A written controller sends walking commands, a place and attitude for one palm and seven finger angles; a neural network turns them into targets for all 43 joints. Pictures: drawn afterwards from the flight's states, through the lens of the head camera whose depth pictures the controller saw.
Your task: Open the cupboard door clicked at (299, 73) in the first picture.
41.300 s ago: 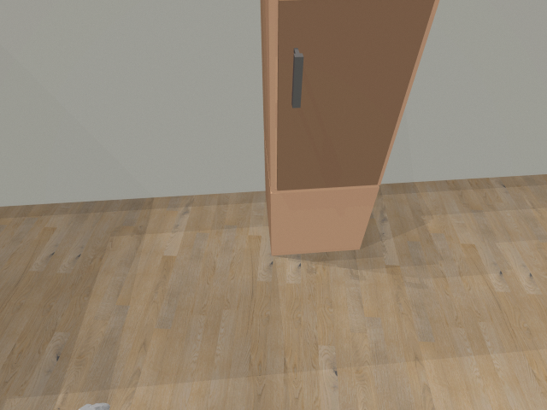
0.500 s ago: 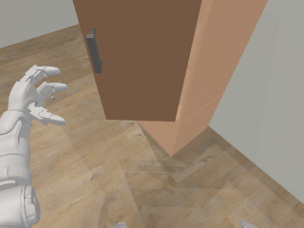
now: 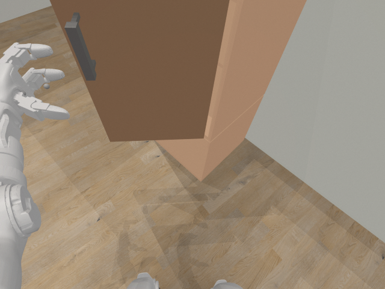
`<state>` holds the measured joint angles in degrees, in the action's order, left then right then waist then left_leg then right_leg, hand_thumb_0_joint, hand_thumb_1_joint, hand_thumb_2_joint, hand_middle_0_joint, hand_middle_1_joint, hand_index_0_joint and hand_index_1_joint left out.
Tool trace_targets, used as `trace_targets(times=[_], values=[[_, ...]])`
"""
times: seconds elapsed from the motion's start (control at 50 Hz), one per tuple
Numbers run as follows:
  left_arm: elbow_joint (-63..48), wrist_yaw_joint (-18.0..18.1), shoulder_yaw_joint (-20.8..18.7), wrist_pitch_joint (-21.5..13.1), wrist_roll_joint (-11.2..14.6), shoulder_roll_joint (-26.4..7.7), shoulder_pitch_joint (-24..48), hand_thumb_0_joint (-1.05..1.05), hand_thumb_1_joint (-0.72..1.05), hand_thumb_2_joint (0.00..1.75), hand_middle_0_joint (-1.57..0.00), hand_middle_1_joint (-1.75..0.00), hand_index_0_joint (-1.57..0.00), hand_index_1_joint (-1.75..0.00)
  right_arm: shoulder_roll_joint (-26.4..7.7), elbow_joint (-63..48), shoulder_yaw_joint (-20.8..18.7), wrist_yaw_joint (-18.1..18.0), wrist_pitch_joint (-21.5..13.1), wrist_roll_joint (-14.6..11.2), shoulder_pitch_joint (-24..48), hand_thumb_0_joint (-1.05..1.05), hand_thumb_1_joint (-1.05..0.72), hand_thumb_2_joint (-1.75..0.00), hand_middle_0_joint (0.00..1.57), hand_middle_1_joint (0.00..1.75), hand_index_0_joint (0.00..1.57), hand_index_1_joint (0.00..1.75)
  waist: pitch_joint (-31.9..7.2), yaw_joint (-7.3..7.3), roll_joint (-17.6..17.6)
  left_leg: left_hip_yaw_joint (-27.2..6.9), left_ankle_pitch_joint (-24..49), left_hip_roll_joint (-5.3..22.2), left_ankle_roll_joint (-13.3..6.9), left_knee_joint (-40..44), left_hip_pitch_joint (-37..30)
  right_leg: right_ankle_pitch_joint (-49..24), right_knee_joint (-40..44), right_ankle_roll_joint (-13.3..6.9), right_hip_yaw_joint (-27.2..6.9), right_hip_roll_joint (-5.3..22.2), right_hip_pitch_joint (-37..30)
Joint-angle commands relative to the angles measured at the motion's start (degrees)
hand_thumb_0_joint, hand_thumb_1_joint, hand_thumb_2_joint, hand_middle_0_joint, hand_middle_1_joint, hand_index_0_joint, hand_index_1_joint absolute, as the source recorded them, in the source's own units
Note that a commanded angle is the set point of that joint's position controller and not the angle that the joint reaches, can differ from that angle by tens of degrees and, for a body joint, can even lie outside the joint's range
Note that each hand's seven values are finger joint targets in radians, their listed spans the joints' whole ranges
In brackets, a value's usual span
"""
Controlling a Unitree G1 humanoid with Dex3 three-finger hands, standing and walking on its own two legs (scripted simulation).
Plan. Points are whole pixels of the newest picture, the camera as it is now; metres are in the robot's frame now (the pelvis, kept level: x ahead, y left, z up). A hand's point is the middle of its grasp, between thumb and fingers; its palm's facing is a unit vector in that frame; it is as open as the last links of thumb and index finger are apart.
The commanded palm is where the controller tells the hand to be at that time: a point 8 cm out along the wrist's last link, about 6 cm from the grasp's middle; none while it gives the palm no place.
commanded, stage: move the hooked fingers beside the handle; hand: left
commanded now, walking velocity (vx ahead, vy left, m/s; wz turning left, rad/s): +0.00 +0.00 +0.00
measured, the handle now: (83, 48) +0.61 +0.22 +0.12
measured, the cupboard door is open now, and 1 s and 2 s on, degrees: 49 49 49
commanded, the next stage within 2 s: slide the fingers in behind the handle in 1.56 s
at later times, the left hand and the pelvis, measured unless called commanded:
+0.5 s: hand (51, 59) +0.55 +0.27 +0.14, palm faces +0.02 -1.00 +0.00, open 14.0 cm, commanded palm +0.55 +0.31 +0.12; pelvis +0.01 +0.01 -0.01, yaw -1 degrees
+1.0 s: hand (45, 63) +0.55 +0.28 +0.13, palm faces +0.01 -1.00 +0.00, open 14.0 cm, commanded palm +0.54 +0.31 +0.12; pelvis +0.02 +0.02 -0.01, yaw -1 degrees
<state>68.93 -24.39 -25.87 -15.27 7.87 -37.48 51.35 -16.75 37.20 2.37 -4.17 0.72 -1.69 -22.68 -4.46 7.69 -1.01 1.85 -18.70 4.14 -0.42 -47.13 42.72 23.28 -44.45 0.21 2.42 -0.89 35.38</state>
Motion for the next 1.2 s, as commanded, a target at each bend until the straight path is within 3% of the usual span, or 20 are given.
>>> trace_targets(times=[0.0, 0.1, 0.2, 0.34, 0.38, 0.4, 0.48, 0.52, 0.58, 0.64, 0.72, 0.78, 0.84, 0.88, 0.92, 0.98, 1.0, 1.04, 1.12, 1.18], values=[[-9.13, 0.18, -2.77, -3.37, 0.02, -20.83, 28.45, 0.0, -0.5, 0.3, -0.3, -1.2, -0.3, -1.2, -10.88, -3.89, -4.06, -0.78, -0.5, -0.15, -7.38, 0.0, -0.9, -0.9, 0.2, 0.3, 0.2, 0.3, -21.51, 1.25, -5.77, -3.27, 14.73, -2.23, -2.07, 2.62, -20.89, -18.08, 5.64, -0.24, -1.46, -2.17, 0.63], [-7.95, -0.38, -4.5, -3.74, -0.63, -24.72, 31.59, 0.0, -0.5, 0.3, -0.3, -1.2, -0.3, -1.2, -11.31, -3.47, -4.04, -0.85, 0.41, 0.25, -9.56, 0.0, -0.9, -0.9, 0.2, 0.3, 0.2, 0.3, -25.24, 2.02, -6.83, -3.81, 17.66, -1.84, -1.96, 1.11, -21.65, -19.84, 4.62, -0.23, -1.37, -2.5, 1.02], [-5.24, -1.21, -2.36, -2.33, -1.72, -23.93, 33.73, 0.0, -0.5, 0.3, -0.3, -1.2, -0.3, -1.2, -11.37, -3.11, -3.82, -0.7, 1.41, 0.4, -11.1, 0.0, -0.9, -0.9, 0.2, 0.3, 0.2, 0.3, -24.12, 3.49, -8.76, -4.11, 18.75, -1.65, -2.0, 0.15, -21.68, -19.78, 4.57, -0.2, -1.01, -2.73, 4.16], [-3.89, -0.26, -3.15, -1.61, -3.48, -27.84, 39.14, 0.0, -0.5, 0.3, -0.3, -1.2, -0.3, -1.2, -11.85, -2.73, -3.33, -0.73, 2.17, 1.11, -13.51, 0.0, -0.9, -0.9, 0.2, 0.3, 0.2, 0.3, -25.4, 4.95, -11.12, -4.83, 20.15, -1.14, -1.88, -1.23, -21.66, -19.01, 4.15, -0.26, -0.82, -2.98, 6.55], [-2.68, 0.01, -1.49, -1.34, -3.57, -25.87, 41.25, 0.0, -0.5, 0.3, -0.3, -1.2, -0.3, -1.2, -11.62, -2.57, -3.02, -0.76, 2.12, 1.29, -13.98, 0.0, -0.9, -0.9, 0.2, 0.3, 0.2, 0.3, -23.99, 6.31, -10.45, -4.92, 19.89, -1.05, -2.1, -1.58, -21.34, -18.42, 4.25, -0.14, -0.54, -3.11, 7.94], [-2.65, 0.14, -2.88, -1.45, -4.13, -28.71, 42.2, 0.0, -0.5, 0.3, -0.3, -1.2, -0.3, -1.2, -11.98, -2.44, -2.92, -0.85, 2.27, 1.44, -14.36, 0.0, -0.9, -0.9, 0.2, 0.3, 0.2, 0.3, -25.45, 6.05, -11.69, -5.02, 20.24, -0.77, -1.98, -1.9, -21.31, -18.52, 3.97, -0.05, -0.66, -3.01, 7.69], [-0.91, 0.21, -2.8, -0.83, -4.74, -28.17, 39.77, 0.0, -0.5, 0.3, -0.3, -1.2, -0.3, -1.2, -11.67, -3.16, -2.6, -0.53, 2.45, 1.73, -15.39, 0.0, -0.9, -0.9, 0.2, 0.3, 0.2, 0.3, -26.58, 5.68, -12.49, -5.03, 22.13, -0.92, -1.91, -2.37, -21.44, -19.14, 3.21, -0.36, -0.21, -3.32, 8.16], [-1.93, 0.14, -4.78, -0.78, -5.21, -30.99, 39.12, 0.0, -0.5, 0.3, -0.3, -1.2, -0.3, -1.2, -11.96, -3.25, -2.88, -0.42, 2.8, 1.9, -15.82, 0.0, -0.9, -0.9, 0.2, 0.3, 0.2, 0.3, -28.57, 5.04, -12.63, -5.14, 23.33, -0.64, -1.73, -2.87, -21.94, -20.13, 2.88, -0.22, -0.19, -3.32, 7.64], [-4.48, 0.01, -3.93, -0.69, -4.84, -28.17, 37.65, 0.0, -0.5, 0.3, -0.3, -1.2, -0.3, -1.2, -11.56, -3.79, -3.21, 0.21, 3.24, 2.14, -16.35, 0.0, -0.9, -0.9, 0.2, 0.3, 0.2, 0.3, -29.96, 4.56, -14.33, -5.38, 27.43, -0.65, -1.48, -2.84, -24.85, -21.96, 2.37, -0.54, 0.43, -3.8, 8.19], [-4.27, -0.05, -6.77, -0.5, -4.73, -31.52, 36.89, 0.0, -0.5, 0.3, -0.3, -1.2, -0.3, -1.2, -11.94, -3.75, -3.41, 0.49, 3.84, 2.06, -16.38, 0.0, -0.9, -0.9, 0.2, 0.3, 0.2, 0.3, -29.13, 4.26, -12.11, -5.16, 25.7, -0.6, -1.57, -2.88, -22.94, -21.62, 2.74, -0.29, 0.41, -3.98, 7.16], [-6.36, -0.03, -7.03, -1.07, -4.88, -31.89, 36.53, 0.0, -0.5, 0.3, -0.3, -1.2, -0.3, -1.2, -11.75, -3.71, -3.42, 0.8, 4.2, 2.09, -16.41, 0.0, -0.9, -0.9, 0.2, 0.3, 0.2, 0.3, -29.39, 4.0, -13.4, -5.08, 27.76, -0.61, -1.49, -3.07, -23.92, -23.3, 2.52, -0.4, 0.45, -4.1, 6.79], [-8.86, -0.45, -4.59, -1.65, -4.09, -27.7, 37.15, 0.0, -0.5, 0.3, -0.3, -1.2, -0.3, -1.2, -11.47, -3.58, -3.79, 1.1, 4.37, 2.11, -16.27, 0.0, -0.9, -0.9, 0.2, 0.3, 0.2, 0.3, -29.27, 4.5, -15.93, -5.74, 29.15, -0.43, -1.16, -2.85, -27.55, -21.92, 2.82, -0.81, 0.99, -4.32, 9.11], [-6.41, -1.19, -3.3, -0.75, -3.12, -25.11, 35.24, 0.0, -0.5, 0.3, -0.3, -1.2, -0.3, -1.2, -11.57, -3.29, -3.9, 1.13, 4.52, 1.87, -15.9, 0.0, -0.9, -0.9, 0.2, 0.3, 0.2, 0.3, -26.88, 4.66, -13.82, -6.23, 27.96, -0.22, -0.96, -2.4, -27.14, -20.26, 3.24, -0.79, 1.39, -4.41, 10.45], [-8.02, -1.04, -0.7, -0.64, -2.64, -21.34, 37.69, 0.0, -0.5, 0.3, -0.3, -1.2, -0.3, -1.2, -11.25, -3.01, -3.83, 1.17, 4.22, 2.1, -15.76, 0.0, -0.9, -0.9, 0.2, 0.3, 0.2, 0.3, -26.27, 5.33, -16.63, -6.49, 28.19, -0.24, -0.9, -2.2, -28.92, -19.1, 3.38, -1.01, 1.61, -4.29, 12.33], [-7.66, -0.28, -3.26, -0.53, -2.81, -23.94, 35.8, 0.0, -0.5, 0.3, -0.3, -1.2, -0.3, -1.2, -11.62, -2.98, -4.04, 1.2, 4.31, 2.16, -15.93, 0.0, -0.9, -0.9, 0.2, 0.3, 0.2, 0.3, -27.61, 4.3, -14.99, -7.24, 29.56, 0.02, -0.6, -2.21, -29.56, -19.04, 3.19, -1.12, 1.7, -4.31, 11.94], [-8.16, 0.8, -0.51, -0.58, -2.44, -19.46, 37.49, 0.0, -0.5, 0.3, -0.3, -1.2, -0.3, -1.2, -11.18, -2.94, -3.92, 1.56, 4.01, 2.29, -15.49, 0.0, -0.9, -0.9, 0.2, 0.3, 0.2, 0.3, -25.97, 5.18, -14.82, -7.18, 28.08, -0.21, -0.78, -2.2, -29.22, -18.24, 3.21, -1.18, 1.87, -4.23, 12.86], [-6.23, 1.39, -2.23, -0.37, -2.82, -22.03, 37.58, 0.0, -0.5, 0.3, -0.3, -1.2, -0.3, -1.2, -11.53, -2.84, -3.89, 1.47, 4.02, 2.15, -15.17, 0.0, -0.9, -0.9, 0.2, 0.3, 0.2, 0.3, -25.29, 5.3, -13.16, -6.96, 26.01, -0.15, -0.92, -2.24, -27.52, -17.85, 3.26, -0.95, 1.59, -4.07, 12.61], [-3.48, 2.18, -0.97, -0.02, -3.58, -21.89, 38.55, 0.0, -0.5, 0.3, -0.3, -1.2, -0.3, -1.2, -11.54, -3.23, -3.39, 1.32, 3.85, 1.87, -14.52, 0.0, -0.9, -0.9, 0.2, 0.3, 0.2, 0.3, -21.85, 6.04, -11.32, -6.65, 20.98, -0.54, -1.28, -1.87, -23.24, -15.65, 3.44, -0.82, 1.3, -3.84, 12.68], [-7.98, 3.44, -3.11, -2.57, -5.03, -26.14, 41.23, 0.0, -0.5, 0.3, -0.3, -1.2, -0.3, -1.2, -11.57, -3.62, -3.37, 1.16, 3.33, 2.28, -14.52, 0.0, -0.9, -0.9, 0.2, 0.3, 0.2, 0.3, -28.58, 5.25, -14.79, -6.59, 23.26, -0.59, -1.05, -2.93, -25.42, -17.6, 2.15, -0.85, 0.69, -3.61, 10.51], [-7.01, 2.66, -3.81, -3.08, -4.27, -26.63, 40.42, 0.0, -0.5, 0.3, -0.3, -1.2, -0.3, -1.2, -11.56, -3.55, -3.25, 1.14, 3.26, 2.14, -14.54, 0.0, -0.9, -0.9, 0.2, 0.3, 0.2, 0.3, -29.06, 5.42, -12.92, -6.24, 24.02, -0.74, -1.32, -3.32, -24.63, -19.38, 1.95, -0.74, 0.6, -3.84, 8.82]])
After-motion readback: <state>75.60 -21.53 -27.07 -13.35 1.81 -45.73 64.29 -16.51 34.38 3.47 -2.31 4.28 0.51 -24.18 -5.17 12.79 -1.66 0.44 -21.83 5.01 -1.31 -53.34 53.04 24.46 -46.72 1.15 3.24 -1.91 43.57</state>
